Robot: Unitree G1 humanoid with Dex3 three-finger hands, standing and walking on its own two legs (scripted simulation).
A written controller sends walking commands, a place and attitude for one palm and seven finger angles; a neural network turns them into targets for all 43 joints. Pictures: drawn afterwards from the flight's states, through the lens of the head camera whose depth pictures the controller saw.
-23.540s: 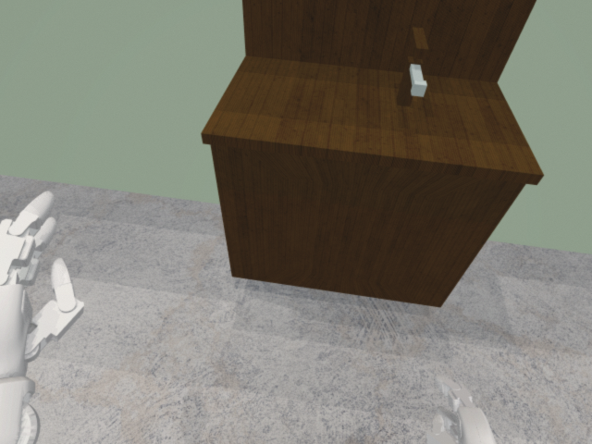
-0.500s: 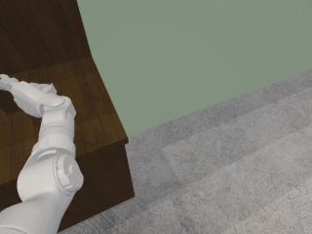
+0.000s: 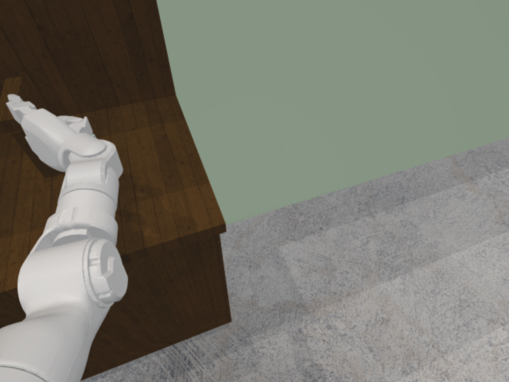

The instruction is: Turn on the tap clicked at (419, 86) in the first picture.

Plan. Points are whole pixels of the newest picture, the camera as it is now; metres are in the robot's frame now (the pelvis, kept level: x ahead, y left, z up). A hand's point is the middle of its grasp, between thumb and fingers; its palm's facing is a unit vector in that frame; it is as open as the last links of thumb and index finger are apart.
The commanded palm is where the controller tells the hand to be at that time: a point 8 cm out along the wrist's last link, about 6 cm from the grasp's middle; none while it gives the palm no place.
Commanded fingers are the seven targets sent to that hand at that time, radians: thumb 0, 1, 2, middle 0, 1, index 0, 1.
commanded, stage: lift the hand up off the lever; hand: left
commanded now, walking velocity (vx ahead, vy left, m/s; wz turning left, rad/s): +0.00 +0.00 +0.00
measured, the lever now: (87, 143) +0.51 +0.29 +0.10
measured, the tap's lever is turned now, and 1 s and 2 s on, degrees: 53 53 53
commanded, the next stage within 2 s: draw the hand back beside the body in 0.68 s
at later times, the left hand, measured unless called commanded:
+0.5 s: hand (80, 121) +0.48 +0.26 +0.17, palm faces +0.83 -0.55 -0.08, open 7.8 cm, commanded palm +0.43 +0.27 +0.18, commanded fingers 0.00 0.90 0.90 -0.15 -0.15 -0.15 -0.15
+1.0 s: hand (101, 126) +0.45 +0.22 +0.18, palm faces +0.43 -0.90 -0.02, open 7.8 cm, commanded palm +0.38 +0.27 +0.18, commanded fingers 0.00 0.90 0.90 -0.16 -0.19 -0.16 -0.19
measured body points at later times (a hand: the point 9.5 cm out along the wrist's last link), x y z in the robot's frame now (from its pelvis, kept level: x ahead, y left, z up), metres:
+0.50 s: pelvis +0.02 +0.00 +0.01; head +0.03 -0.01 +0.46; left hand +0.43 +0.29 +0.18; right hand +0.07 -0.25 -0.13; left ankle +0.00 +0.12 -0.73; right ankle +0.00 -0.09 -0.73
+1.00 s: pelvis +0.02 +0.01 +0.01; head +0.02 +0.00 +0.46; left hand +0.42 +0.26 +0.19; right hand +0.09 -0.26 -0.11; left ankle +0.00 +0.12 -0.73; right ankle +0.00 -0.08 -0.73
